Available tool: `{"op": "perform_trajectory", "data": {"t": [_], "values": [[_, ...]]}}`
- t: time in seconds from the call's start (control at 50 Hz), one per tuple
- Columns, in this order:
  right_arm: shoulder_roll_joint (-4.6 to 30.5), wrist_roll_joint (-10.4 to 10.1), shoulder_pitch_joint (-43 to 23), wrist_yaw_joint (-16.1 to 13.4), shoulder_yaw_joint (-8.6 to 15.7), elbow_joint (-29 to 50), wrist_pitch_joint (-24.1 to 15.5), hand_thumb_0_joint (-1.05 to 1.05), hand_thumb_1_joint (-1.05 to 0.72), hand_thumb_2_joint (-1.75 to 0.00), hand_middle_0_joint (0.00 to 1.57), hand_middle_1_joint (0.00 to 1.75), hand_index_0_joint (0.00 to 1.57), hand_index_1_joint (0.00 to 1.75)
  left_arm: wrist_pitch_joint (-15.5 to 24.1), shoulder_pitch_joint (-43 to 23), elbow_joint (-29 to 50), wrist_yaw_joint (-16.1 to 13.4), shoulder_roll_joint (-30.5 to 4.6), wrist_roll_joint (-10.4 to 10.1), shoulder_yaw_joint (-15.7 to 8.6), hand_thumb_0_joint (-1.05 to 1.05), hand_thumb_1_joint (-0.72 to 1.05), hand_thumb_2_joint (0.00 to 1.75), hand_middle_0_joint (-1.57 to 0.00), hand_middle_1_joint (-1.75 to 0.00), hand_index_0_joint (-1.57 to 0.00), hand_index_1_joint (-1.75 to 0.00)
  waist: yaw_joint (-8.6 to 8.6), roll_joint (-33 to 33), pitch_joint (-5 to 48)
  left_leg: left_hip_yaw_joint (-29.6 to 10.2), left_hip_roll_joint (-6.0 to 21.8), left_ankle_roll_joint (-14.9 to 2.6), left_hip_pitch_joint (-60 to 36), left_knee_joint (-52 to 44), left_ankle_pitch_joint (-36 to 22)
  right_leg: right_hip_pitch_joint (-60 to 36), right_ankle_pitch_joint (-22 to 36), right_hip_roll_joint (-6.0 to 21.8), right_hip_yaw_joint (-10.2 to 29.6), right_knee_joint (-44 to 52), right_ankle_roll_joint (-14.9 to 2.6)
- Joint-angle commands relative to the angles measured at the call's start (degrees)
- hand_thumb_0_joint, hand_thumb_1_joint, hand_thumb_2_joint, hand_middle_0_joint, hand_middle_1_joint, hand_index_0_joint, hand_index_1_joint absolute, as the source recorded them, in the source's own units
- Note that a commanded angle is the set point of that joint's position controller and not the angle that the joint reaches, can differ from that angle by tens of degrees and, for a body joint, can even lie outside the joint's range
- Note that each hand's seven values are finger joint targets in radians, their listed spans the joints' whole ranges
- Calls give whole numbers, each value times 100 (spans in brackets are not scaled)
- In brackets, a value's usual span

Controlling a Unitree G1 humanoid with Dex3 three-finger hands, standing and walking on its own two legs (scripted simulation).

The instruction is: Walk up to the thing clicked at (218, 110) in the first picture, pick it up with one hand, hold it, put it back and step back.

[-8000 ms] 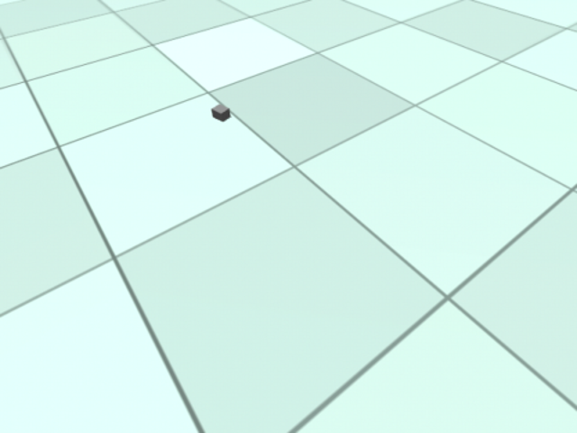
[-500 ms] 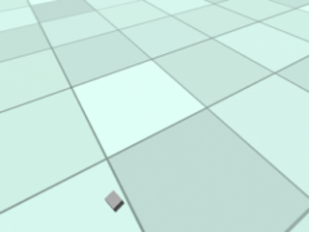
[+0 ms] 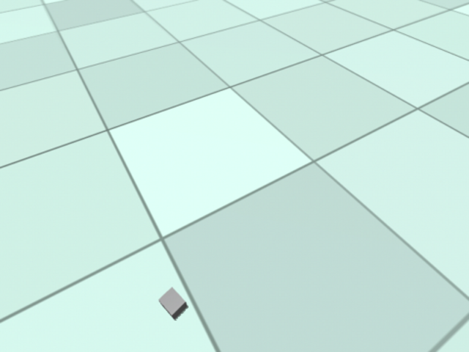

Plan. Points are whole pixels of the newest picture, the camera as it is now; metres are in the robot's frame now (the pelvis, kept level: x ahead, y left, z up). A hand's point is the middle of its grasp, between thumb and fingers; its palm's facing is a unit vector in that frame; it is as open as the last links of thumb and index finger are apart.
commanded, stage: stand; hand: left
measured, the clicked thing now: (173, 303) +0.44 +0.29 -0.75
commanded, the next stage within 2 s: walk up in 0.66 s
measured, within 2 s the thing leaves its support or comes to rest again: neither
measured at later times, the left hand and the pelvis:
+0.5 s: hand out of the picture +0.08 +0.26 -0.16, palm faces -0.03 -0.94 -0.34, open 7.4 cm; pelvis +0.01 +0.00 +0.00, yaw +0 degrees
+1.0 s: hand out of the picture +0.09 +0.27 -0.15, palm faces -0.01 -0.93 -0.37, open 7.4 cm; pelvis +0.02 +0.01 +0.00, yaw -1 degrees
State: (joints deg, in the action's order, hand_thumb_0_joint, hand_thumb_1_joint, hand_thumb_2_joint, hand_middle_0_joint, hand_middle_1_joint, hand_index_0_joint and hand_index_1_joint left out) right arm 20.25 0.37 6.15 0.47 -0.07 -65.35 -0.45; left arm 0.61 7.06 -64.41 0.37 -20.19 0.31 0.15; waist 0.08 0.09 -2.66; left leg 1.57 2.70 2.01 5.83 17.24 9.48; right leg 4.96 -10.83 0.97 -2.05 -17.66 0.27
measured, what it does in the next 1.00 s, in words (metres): stands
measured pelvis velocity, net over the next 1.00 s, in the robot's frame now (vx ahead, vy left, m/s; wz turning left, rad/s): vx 0.02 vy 0.01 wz -0.01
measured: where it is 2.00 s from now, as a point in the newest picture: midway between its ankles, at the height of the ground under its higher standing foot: outside the picture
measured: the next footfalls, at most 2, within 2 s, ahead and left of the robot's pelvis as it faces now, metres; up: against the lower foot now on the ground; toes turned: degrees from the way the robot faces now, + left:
none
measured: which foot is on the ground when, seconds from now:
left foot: down 0.00-1.00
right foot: down 0.00-1.00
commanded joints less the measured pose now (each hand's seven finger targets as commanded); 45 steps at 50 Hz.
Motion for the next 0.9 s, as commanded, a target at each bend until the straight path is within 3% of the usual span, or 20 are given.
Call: {"op": "perform_trajectory", "data": {"t": [0.0, 0.04, 0.1, 0.5, 0.6, 0.62, 0.64, 0.74, 0.88], "values": [[1171, 19, -209, -89, 190, 316, -114, 0, -90, -90, 20, 30, 20, 30, 92, -257, 303, -81, -1281, 7, -247, 0, 90, 90, -20, -30, -20, -30, 10, 21, 339, -475, 568, -203, -59, -209, -829, 43, 800, 720, 507, 258, -133], [1220, 16, -205, -86, 196, 307, -106, 0, -90, -90, 20, 30, 20, 30, 82, -214, 286, -75, -1245, 7, -240, 0, 90, 90, -20, -30, -20, -30, -18, 42, 297, -478, 557, -214, -30, -231, -645, 90, 638, 709, 513, 308, -119], [1212, 17, -230, -83, 198, 328, -115, 0, -90, -90, 20, 30, 20, 30, 95, -206, 288, -74, -1247, 10, -239, 0, 90, 90, -20, -30, -20, -30, -30, 14, 377, -496, 577, -223, -107, -212, -917, 41, 806, 705, 482, 263, -125], [1216, 13, -247, -96, 209, 379, -112, 0, -90, -90, 20, 30, 20, 30, 112, -163, 325, -90, -1271, 22, -257, 0, 90, 90, -20, -30, -20, -30, -31, 10, 532, -435, 602, -253, -267, -91, -1199, -77, 1293, 739, 487, 198, -132], [1207, 15, -225, -101, 205, 382, -104, 0, -90, -90, 20, 30, 20, 30, 103, -196, 317, -96, -1268, 19, -257, 0, 90, 90, -20, -30, -20, -30, -8, -16, 430, -440, 594, -230, -247, -124, -1178, 10, 1186, 722, 474, 228, -119], [1226, 17, -216, -103, 220, 393, -99, 0, -90, -90, 20, 30, 20, 30, 103, -210, 327, -100, -1263, 19, -264, 0, 90, 90, -20, -30, -20, -30, -3, -30, 490, -421, 605, -249, -256, -91, -1142, -70, 1202, 736, 476, 220, -127], [1249, 32, -147, -68, 306, 390, -45, 0, -90, -90, 20, 30, 20, 30, 164, -203, 333, -99, -1313, 35, -355, 0, 90, 90, -20, -30, -20, -30, -44, 132, 581, -303, 401, -313, -311, 11, -847, -149, 1024, 655, 491, 215, -132], [1192, 50, -213, -39, 337, 491, 9, 0, -90, -90, 20, 30, 20, 30, 172, -242, 368, -121, -1310, 89, -384, 0, 90, 90, -20, -30, -20, -30, -46, -20, 271, -342, 385, -325, -115, -37, -406, 122, 613, 646, 512, 233, -158], [1188, 44, -116, -36, 354, 544, -11, 0, -90, -90, 20, 30, 20, 30, 180, -246, 413, -129, -1278, 72, -376, 0, 90, 90, -20, -30, -20, -30, -41, -3, 360, -398, 441, -353, -184, -3, -944, -32, 1048, 582, 445, 64, -138]]}}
